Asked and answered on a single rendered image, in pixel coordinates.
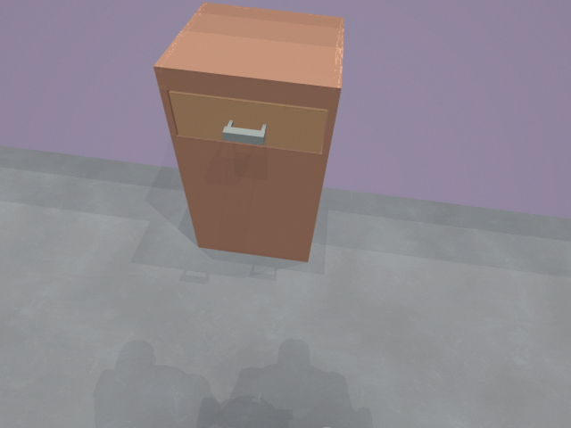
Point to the handle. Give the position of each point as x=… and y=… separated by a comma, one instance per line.
x=244, y=135

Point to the cabinet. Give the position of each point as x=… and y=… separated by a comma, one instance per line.
x=249, y=198

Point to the drawer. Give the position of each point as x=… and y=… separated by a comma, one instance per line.
x=288, y=126

